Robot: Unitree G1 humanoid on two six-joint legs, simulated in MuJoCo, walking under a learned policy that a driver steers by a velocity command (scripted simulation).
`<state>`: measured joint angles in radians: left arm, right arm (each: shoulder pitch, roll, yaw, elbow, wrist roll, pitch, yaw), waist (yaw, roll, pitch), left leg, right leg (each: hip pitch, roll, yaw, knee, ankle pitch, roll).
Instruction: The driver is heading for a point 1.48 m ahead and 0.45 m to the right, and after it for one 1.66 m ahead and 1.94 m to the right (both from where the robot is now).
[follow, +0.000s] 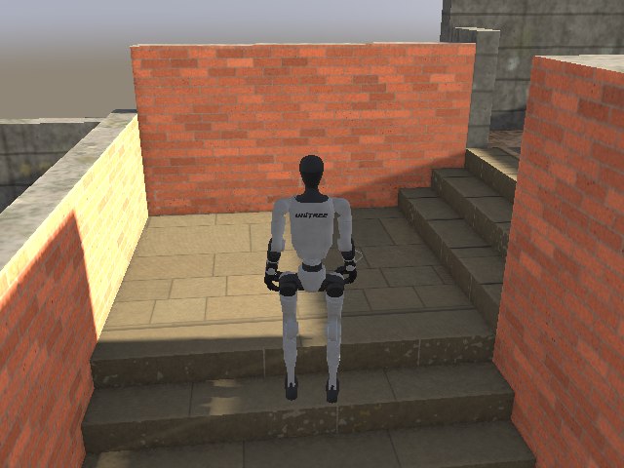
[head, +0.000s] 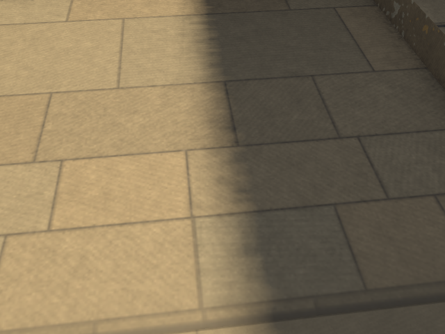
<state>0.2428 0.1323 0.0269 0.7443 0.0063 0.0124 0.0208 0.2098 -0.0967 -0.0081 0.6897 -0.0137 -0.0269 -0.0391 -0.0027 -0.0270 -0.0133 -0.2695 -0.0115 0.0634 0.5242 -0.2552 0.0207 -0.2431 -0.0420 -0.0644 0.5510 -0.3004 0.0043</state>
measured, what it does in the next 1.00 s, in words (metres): climbs: left foot 0.18 m higher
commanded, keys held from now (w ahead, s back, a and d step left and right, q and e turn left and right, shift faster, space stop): no key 0.34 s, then w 0.54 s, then w+e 0.12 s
